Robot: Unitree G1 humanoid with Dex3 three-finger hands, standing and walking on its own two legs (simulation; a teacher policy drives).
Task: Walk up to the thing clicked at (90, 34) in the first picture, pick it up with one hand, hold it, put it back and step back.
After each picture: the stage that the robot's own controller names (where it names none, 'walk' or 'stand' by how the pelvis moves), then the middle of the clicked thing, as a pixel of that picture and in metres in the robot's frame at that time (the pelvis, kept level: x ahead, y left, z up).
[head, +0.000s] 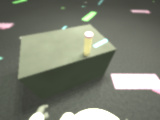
stand; (87, 44) +0.72 +0.03 -0.02
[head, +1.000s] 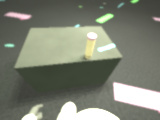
walk; (89, 47) +0.66 +0.04 +0.00
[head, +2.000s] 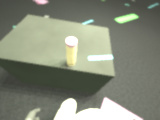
walk; (71, 53) +0.46 +0.18 +0.02
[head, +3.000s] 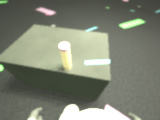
stand; (66, 57) +0.46 +0.21 +0.02
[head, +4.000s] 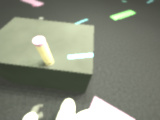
stand; (44, 52) +0.45 +0.35 +0.02
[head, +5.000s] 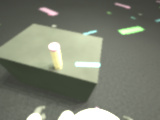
stand; (56, 57) +0.47 +0.29 -0.01
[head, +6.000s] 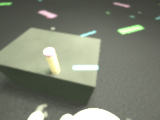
stand; (52, 62) +0.44 +0.30 -0.02
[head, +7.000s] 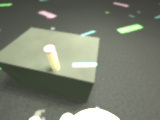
stand; (53, 59) +0.47 +0.32 -0.02
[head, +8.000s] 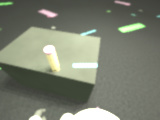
stand; (53, 60) +0.46 +0.31 -0.02
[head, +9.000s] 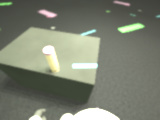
stand; (52, 60) +0.45 +0.32 -0.02
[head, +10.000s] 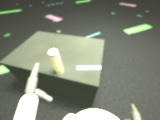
rise first; (56, 62) +0.44 +0.31 -0.02
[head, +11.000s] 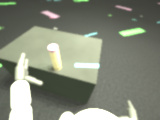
go down; (55, 58) +0.48 +0.30 -0.01
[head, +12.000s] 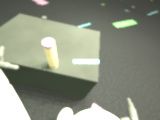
go down; (51, 55) +0.44 +0.28 +0.03
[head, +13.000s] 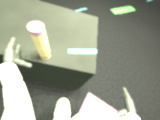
close in; (41, 44) +0.46 +0.29 +0.06
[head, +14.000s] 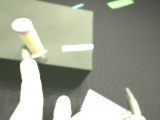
close; (32, 42) +0.47 +0.31 +0.08
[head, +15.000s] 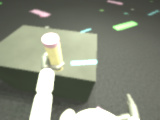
lift; (55, 55) +0.36 +0.20 +0.17
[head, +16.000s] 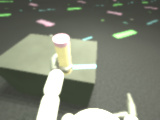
hold; (64, 57) +0.34 +0.16 +0.20
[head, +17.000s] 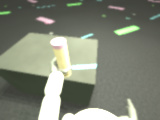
hold; (62, 60) +0.35 +0.17 +0.16
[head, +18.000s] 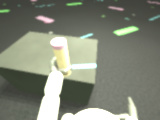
hold; (62, 59) +0.35 +0.17 +0.16
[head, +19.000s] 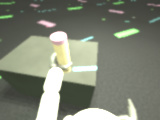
hold; (62, 55) +0.35 +0.16 +0.20
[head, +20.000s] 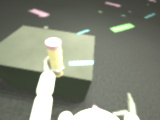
crouch; (55, 60) +0.36 +0.20 +0.13
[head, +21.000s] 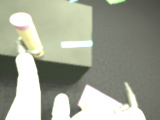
lower; (31, 40) +0.47 +0.30 +0.07
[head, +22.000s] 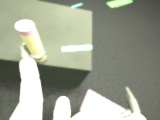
lower; (34, 45) +0.45 +0.29 +0.08
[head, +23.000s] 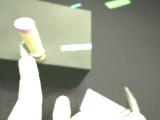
lower; (33, 43) +0.46 +0.30 +0.08
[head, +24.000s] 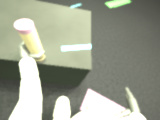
lower; (33, 44) +0.46 +0.30 +0.08
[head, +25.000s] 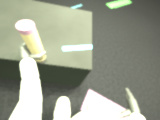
open; (34, 44) +0.46 +0.30 +0.08
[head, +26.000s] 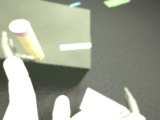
sink last; (31, 44) +0.46 +0.30 +0.08
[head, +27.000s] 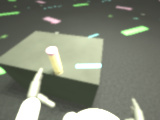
sink last; (55, 62) +0.44 +0.29 +0.03
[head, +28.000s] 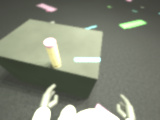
stand; (53, 55) +0.46 +0.29 +0.04
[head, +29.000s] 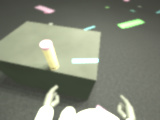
stand; (50, 57) +0.44 +0.30 +0.04
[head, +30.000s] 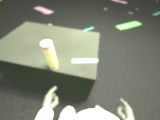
stand; (50, 56) +0.45 +0.30 +0.05
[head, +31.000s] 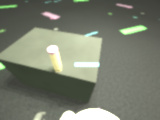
stand; (55, 60) +0.46 +0.29 -0.01
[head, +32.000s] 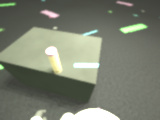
stand; (54, 61) +0.45 +0.30 -0.02
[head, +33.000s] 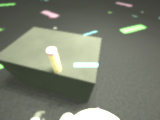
stand; (54, 61) +0.46 +0.30 -0.02
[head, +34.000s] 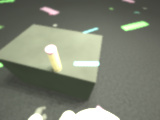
walk; (54, 60) +0.45 +0.29 -0.02
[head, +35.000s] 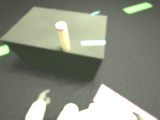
walk; (63, 38) +0.61 +0.25 +0.01
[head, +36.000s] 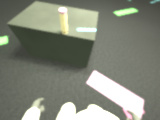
walk; (63, 22) +0.89 +0.33 +0.00
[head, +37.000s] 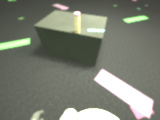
walk; (77, 23) +1.10 +0.24 +0.00
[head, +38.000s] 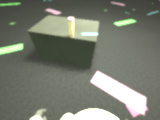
stand; (71, 27) +1.09 +0.28 -0.02
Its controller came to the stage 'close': yes
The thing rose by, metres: 0.25
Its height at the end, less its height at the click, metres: +0.00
